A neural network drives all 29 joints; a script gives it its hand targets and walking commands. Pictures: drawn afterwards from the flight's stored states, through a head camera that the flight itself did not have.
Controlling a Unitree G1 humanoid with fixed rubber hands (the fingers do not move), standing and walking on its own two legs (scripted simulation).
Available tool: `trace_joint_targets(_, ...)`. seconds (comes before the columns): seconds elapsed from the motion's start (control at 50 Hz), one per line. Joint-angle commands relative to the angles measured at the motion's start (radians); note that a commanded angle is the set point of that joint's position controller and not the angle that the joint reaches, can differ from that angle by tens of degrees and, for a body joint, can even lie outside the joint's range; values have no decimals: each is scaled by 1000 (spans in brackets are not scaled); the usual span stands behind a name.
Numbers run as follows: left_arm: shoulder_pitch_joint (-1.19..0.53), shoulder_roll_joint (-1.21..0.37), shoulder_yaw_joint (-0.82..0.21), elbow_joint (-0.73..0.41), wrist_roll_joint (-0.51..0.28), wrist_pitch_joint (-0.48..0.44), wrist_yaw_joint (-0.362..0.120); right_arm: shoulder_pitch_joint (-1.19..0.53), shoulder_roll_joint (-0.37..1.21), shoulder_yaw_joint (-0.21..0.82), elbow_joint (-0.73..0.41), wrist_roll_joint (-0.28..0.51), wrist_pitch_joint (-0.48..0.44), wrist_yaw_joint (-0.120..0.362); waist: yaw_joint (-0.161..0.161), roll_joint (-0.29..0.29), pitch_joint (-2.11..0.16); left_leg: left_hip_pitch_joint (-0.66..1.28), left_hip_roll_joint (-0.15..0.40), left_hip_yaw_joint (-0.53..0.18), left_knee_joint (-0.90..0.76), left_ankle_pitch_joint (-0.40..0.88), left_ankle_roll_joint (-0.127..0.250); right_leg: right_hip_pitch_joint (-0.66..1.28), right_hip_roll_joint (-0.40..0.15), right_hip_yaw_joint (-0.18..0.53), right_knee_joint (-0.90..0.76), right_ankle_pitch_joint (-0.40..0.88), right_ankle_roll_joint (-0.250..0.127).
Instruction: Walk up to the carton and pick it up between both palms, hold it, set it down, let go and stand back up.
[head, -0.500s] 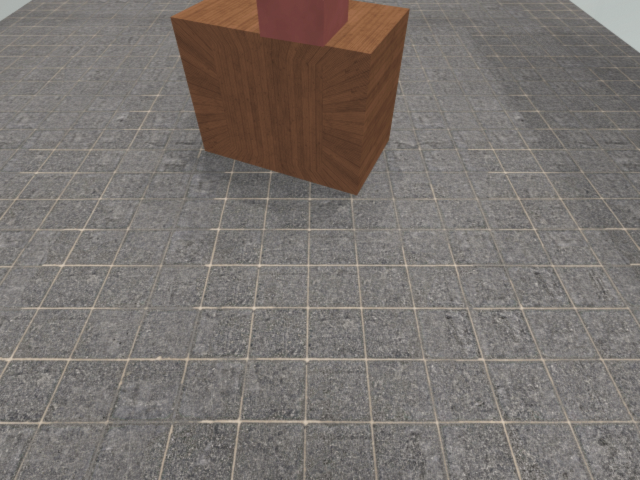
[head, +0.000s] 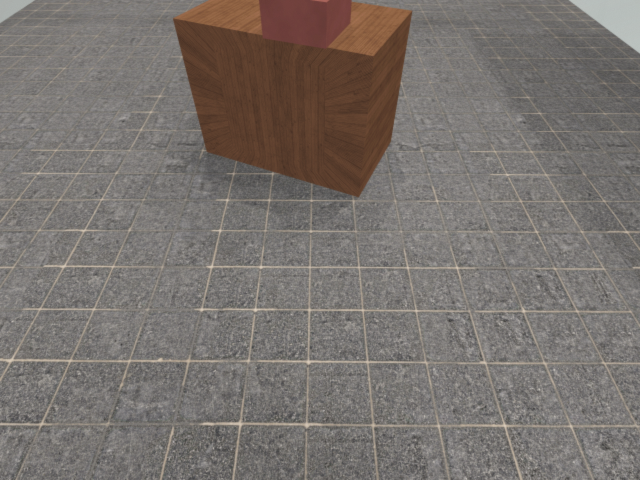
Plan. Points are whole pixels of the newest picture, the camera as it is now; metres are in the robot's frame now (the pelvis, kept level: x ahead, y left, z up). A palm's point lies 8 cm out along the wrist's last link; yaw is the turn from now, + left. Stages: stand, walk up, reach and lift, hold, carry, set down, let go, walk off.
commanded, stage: stand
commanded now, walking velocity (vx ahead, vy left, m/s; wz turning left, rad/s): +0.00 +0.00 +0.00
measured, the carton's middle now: (307, 9) +1.68 +0.08 -0.03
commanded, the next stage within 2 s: walk up in 0.92 s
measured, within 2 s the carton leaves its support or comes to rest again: neither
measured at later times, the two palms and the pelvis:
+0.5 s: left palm out of the picture +0.02 +0.23 -0.14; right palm out of the picture +0.01 -0.23 -0.14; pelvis +0.00 +0.00 +0.00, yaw +0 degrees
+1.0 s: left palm out of the picture +0.02 +0.23 -0.14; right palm out of the picture +0.01 -0.22 -0.14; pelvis +0.01 +0.01 +0.00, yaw +0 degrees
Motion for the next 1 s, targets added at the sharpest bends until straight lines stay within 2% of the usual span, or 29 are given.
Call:
trace_joint_targets(0.0, 51, 135, 25, -37, 0, -16, 8, 62, -140, -32, -39, 0, -15, -8, -2, -1, 32, -12, 116, -124, -131, 98, 6, -55, -70, 52, -100, 155, -30)
trace_joint_targets(0.48, 54, 112, 18, 11, 1, -14, 16, 73, -116, -31, 2, 1, -15, -14, 0, 0, 38, 2, 119, -118, -140, 132, 3, -46, -73, 46, -103, 170, -25)
trace_joint_targets(0.5, 48, 119, 17, 12, 0, -15, 16, 71, -121, -31, -1, -1, -15, -16, -6, -21, 30, 6, 122, -127, -133, 134, 1, -38, -73, 51, -108, 168, -24)
trace_joint_targets(0.56, 44, 113, 16, 18, 0, -16, 15, 76, -118, -30, 8, 2, -16, -16, -7, 6, 36, 7, 121, -121, -140, 134, -4, -40, -72, 49, -105, 175, -24)
trace_joint_targets(0.62, 42, 110, 13, 20, -3, -15, 16, 74, -111, -24, 12, 2, -17, -18, -6, -5, 26, 11, 124, -125, -133, 177, -3, -27, -75, 43, -106, 199, -24)
trace_joint_targets(0.72, 33, 107, 12, 26, 0, -13, 17, 69, -114, -22, 19, 0, -18, -19, -2, 21, 50, -13, 122, -124, -141, 174, -4, -20, -75, 39, -109, 198, -18)
trace_joint_targets(0.88, 38, 100, 7, 45, -4, -12, 17, 83, -107, -18, 30, 3, -19, -19, -6, -5, 56, -4, 124, -127, -147, 156, -4, -27, -78, 37, -114, 187, -23)
trace_joint_targets(0.94, 41, 103, 8, 52, -4, -12, 18, 73, -107, -21, 30, 4, -20, -20, -2, 11, 44, -3, 119, -127, -144, 158, -5, -23, -76, 41, -115, 185, -20)
trace_joint_targets(0.98, 30, 112, 8, 45, -3, -13, 19, 90, -103, -20, 38, 2, -19, -18, -13, 7, 51, -5, 116, -129, -149, 143, -4, -23, -79, 41, -117, 168, -24)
